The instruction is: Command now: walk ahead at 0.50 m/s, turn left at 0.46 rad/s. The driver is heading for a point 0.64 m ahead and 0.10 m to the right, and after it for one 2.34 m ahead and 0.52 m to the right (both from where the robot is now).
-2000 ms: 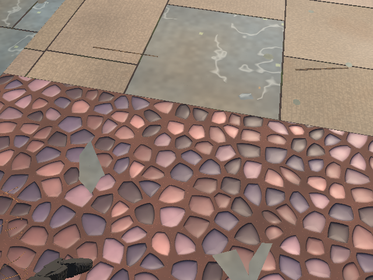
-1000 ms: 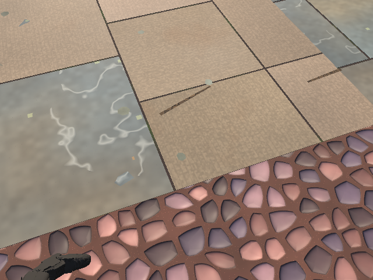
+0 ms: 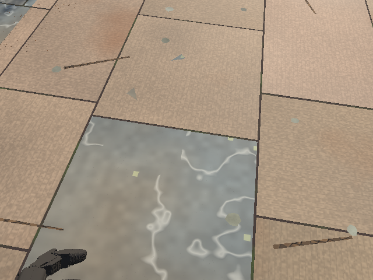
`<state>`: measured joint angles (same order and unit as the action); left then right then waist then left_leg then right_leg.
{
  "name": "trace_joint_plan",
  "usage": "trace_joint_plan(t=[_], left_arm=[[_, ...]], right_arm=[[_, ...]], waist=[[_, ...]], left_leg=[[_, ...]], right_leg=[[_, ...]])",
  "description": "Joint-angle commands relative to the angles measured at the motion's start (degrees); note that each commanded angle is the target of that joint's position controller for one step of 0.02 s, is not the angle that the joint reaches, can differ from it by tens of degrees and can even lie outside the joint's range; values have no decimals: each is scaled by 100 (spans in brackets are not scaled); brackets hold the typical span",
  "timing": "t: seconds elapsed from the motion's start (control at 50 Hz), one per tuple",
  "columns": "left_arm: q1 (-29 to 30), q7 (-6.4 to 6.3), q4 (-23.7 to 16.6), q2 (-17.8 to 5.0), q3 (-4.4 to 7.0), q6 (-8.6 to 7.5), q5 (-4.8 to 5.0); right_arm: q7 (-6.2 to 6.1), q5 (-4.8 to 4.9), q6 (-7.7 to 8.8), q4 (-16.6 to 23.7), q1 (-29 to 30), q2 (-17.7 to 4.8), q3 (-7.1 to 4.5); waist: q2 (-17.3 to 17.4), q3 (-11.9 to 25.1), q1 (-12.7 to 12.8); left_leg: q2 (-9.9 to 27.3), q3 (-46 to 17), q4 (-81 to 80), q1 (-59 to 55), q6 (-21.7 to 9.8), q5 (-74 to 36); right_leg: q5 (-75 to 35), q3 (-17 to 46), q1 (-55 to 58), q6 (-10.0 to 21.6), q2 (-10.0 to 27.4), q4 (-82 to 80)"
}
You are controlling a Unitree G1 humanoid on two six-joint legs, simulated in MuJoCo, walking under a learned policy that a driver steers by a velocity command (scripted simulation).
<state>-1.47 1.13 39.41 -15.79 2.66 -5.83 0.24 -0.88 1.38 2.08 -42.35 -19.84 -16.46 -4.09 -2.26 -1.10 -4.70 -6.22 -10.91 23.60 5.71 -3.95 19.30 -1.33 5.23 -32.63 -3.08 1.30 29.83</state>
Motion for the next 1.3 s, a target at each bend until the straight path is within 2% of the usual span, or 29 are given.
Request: trace_joint_plan(t=[0.02, 0.06, 0.08, 0.1, 0.12, 0.14, 0.16, 0.22, 0.34, 0.48, 0.52, 0.56, 0.58, 0.6, 0.62, 0.64, 0.66, 0.72, 0.86, 1.0, 1.04, 1.08, 1.1, 1.12, 1.14, 1.16, 1.2, 1.22, 1.3], left_arm=[[71, 49, -370, -708, 229, -177, 15], [-967, 2, -135, -952, 357, -234, -104], [-1753, -15, -59, -1343, 440, -232, -167], [-2210, 66, 279, -1574, 531, -152, -97], [-2032, 80, 182, -1010, 394, -146, 53], [-1702, 55, 143, -744, 307, -106, 41], [-1454, 50, 107, -669, 249, -70, -28], [-1265, 19, 195, -460, 154, -73, -75], [-1605, -51, 469, -861, 232, -23, 40], [-2241, -86, 836, -976, 225, 166, 142], [-2171, -125, 858, -1110, 270, 231, 145], [-2032, -139, 800, -971, 208, 234, 103], [-1969, -142, 581, -542, 55, 205, -71], [-2771, -136, 542, -89, -69, 118, 76], [-2453, -142, 629, -723, 92, 102, 203], [-1976, -137, 493, -908, 173, 107, 247], [-1773, -155, 469, -825, 174, 135, 203], [-1847, -132, 485, -521, 192, 314, 165], [-1046, -13, 130, -296, 142, 405, 107], [74, 213, -434, -327, 95, 399, 93], [-107, 236, -503, -487, 180, 427, 80], [-1367, 187, -230, -884, 431, 459, 103], [-2368, 78, 31, -1350, 649, 514, 118], [-2202, 20, 6, -2029, 739, 486, 183], [-2347, 56, -221, -1629, 595, 377, 119], [-2175, 81, -158, -1277, 492, 287, 66], [-1470, 59, -239, -934, 387, 236, 80], [-1223, 32, -349, -777, 325, 229, 11], [-1261, -84, -351, -926, 361, 197, 35]], right_arm=[[-47, -25, 22, 238, -23, -828, -226], [-6, -79, 30, 292, 28, -495, -100], [-8, -176, 55, 363, -408, -187, 16], [-3, 53, 117, 356, -1093, -104, 61], [-13, 103, 133, 262, -677, -691, -39], [-5, 57, 132, 395, 60, -872, -89], [-2, -34, 137, 485, 434, -791, -70], [70, -76, 176, 519, 455, -497, -47], [119, -118, 206, 744, 1265, -150, 108], [286, -32, 335, 1049, 2263, -234, 95], [298, -39, 387, 994, 1993, -414, 20], [208, -117, 403, 645, 698, -840, -197], [125, -220, 374, 522, -368, -1304, -316], [166, -222, 300, 416, -473, -1467, -330], [171, -170, 287, 442, -363, -908, -201], [161, -124, 300, 424, -39, -686, -122], [176, -144, 318, 419, 337, -560, -70], [196, -215, 424, 307, 862, -308, -42], [73, -222, 452, -55, 758, -660, -173], [25, -39, 227, -377, 261, -1016, -293], [2, 9, 146, -376, 333, -1185, -338], [-30, 60, 54, -334, 483, -1237, -338], [-55, -43, 81, -261, 401, -1050, -253], [16, -294, 220, 82, -94, -177, 21], [92, -104, 450, 122, 368, -528, 7], [139, 120, 565, 303, 949, -829, -73], [70, -84, 641, 248, 1032, -773, -65], [64, -152, 587, 210, 924, -832, -108], [66, -237, 365, 277, 1017, -573, -64]], waist=[[1001, 157, 267], [821, 827, 783], [-175, 1686, 856], [-1968, 1939, 633], [-996, 1254, 832], [-430, 580, 922], [-65, 249, 837], [-345, 132, 543], [-192, 31, 738], [-222, -224, 961], [-295, -107, 701], [-172, 730, 10], [606, 1718, -381], [2134, 2382, 9], [1412, 1812, -158], [1129, 1052, -110], [809, 679, 79], [927, 228, 479], [530, -139, 419], [458, -445, 85], [644, -184, 300], [635, 539, 1057], [197, 1074, 1468], [-1411, 1415, 751], [-732, 2254, 1125], [-397, 1475, 1214], [124, 649, 734], [26, 550, 525], [57, 314, 387]], left_leg=[[1518, -1189, -86, 107, -673, -1615], [1051, -830, 1245, 329, -392, -2280], [488, -316, 2975, 1374, -116, -819], [-19, 118, 4526, 3212, 195, 1457], [339, -152, 5070, 3824, 205, 1189], [543, 23, 5088, 3947, 187, 656], [731, 219, 4895, 3782, 191, 303], [1112, 455, 4062, 3223, 230, -208], [1192, 817, 2180, 3245, 440, -1362], [841, 925, 693, 2599, 368, -1896], [750, 933, 414, 2042, 249, -1612], [843, 913, 267, -54, -56, -1699], [2083, -321, 504, -1781, -420, -1840], [3139, -2571, -125, -2981, -1145, -581], [2921, -2594, -475, -2459, -977, 235], [2740, -1739, -611, -1758, -788, 149], [2501, -1166, -798, -1053, -700, -359], [2124, -31, -1350, 73, -652, -1267], [2044, 1387, -1661, 73, -635, -2271], [2322, 2016, -1279, -940, -409, -2843], [2326, 2198, -590, -1145, -277, -4594], [2072, 2468, 1242, -788, -37, -5723], [1836, 2483, 2906, 504, 237, -4360], [661, 2114, 4960, 3175, 632, 1033], [473, 667, 5647, 3785, 556, 1564], [749, 581, 5582, 4262, 417, 1011], [1178, 604, 4596, 3741, 354, 196], [1295, 557, 4310, 3303, 381, -21], [1200, 741, 3303, 2935, 696, -576]], right_leg=[[277, -137, 806, 248, -51, -204], [366, -22, 2440, 674, 218, -360], [481, 1351, 4128, 1193, 1259, -231], [2231, 3980, 5189, 2010, 2146, -1141], [3463, 4034, 4774, 1841, 2041, -1431], [3204, 3111, 4074, 1613, 1812, -1458], [2467, 2447, 3417, 1535, 1561, -1542], [1132, 1449, 2679, 1485, 1083, -1836], [2, 510, 2629, 1560, 995, -2160], [-182, 480, 2930, 1361, 1138, -1787], [-525, 612, 3039, 1243, 1220, -1436], [-1247, 269, 2464, 938, 740, 61], [467, -43, 1293, 686, 266, 1925], [3527, -126, -488, 447, -343, 3532], [3386, 286, -993, 438, -48, 4152], [2839, 194, -1208, 459, 154, 4210], [2389, 95, -995, 423, 358, 4069], [1755, 83, -373, 335, 639, 3687], [190, -26, -666, 229, 638, 2108], [459, -645, -672, 589, 430, 780], [1055, -975, -108, 808, 100, 715], [1052, -1243, 1674, 1143, -433, 335], [873, -476, 3471, 1432, -152, 184], [1733, 2761, 5248, 2461, 1342, -339], [2433, 4305, 5614, 2764, 1801, -1213], [2035, 3513, 5173, 2441, 1663, -1353], [911, 2242, 3590, 2074, 1185, -1335], [393, 1907, 3046, 2019, 1030, -1446], [-444, 1286, 2136, 2037, 760, -1719]])
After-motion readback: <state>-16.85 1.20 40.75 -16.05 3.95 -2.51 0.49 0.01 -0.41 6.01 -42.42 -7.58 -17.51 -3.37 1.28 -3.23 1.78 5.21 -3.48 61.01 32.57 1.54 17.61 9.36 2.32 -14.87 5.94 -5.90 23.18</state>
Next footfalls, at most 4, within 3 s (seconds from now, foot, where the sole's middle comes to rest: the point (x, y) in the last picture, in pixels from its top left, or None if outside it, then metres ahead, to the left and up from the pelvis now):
0.06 right None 0.21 -0.13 -0.78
0.56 left None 0.47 0.14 -0.78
1.10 right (210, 213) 0.71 -0.15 -0.78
1.58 left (184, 145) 1.05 -0.08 -0.78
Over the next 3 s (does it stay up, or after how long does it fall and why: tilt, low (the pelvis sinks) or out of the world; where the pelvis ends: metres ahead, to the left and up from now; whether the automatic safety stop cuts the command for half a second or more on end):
stays up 1.56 -0.27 0.00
